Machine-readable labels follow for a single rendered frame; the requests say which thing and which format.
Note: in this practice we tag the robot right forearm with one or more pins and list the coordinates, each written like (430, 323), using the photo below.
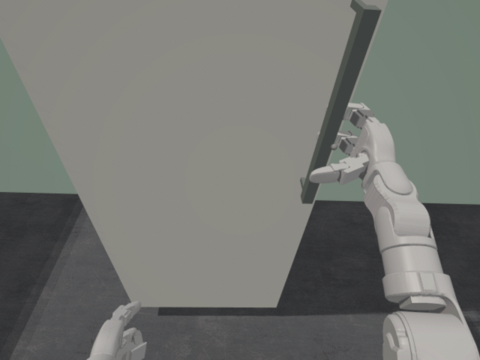
(413, 273)

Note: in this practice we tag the right robot hand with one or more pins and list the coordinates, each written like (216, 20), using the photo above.
(375, 144)

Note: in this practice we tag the left robot hand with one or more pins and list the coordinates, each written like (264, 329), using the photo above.
(113, 340)

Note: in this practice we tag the fridge door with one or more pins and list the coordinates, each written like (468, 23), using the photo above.
(185, 127)

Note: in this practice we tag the robot right upper arm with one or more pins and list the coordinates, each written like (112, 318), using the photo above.
(426, 336)

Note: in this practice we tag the handle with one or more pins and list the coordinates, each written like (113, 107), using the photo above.
(363, 27)

